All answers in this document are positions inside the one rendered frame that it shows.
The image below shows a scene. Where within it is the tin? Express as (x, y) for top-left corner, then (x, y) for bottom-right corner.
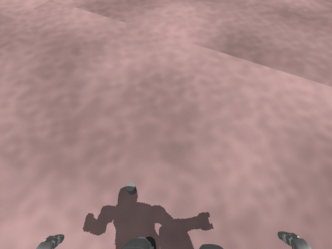
(126, 182), (136, 195)

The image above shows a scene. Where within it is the left robot hand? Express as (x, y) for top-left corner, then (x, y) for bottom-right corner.
(36, 234), (64, 249)

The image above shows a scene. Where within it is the right robot hand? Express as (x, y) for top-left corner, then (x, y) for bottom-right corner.
(278, 231), (312, 249)

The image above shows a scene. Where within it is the left robot foot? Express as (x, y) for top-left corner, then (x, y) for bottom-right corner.
(146, 237), (156, 249)

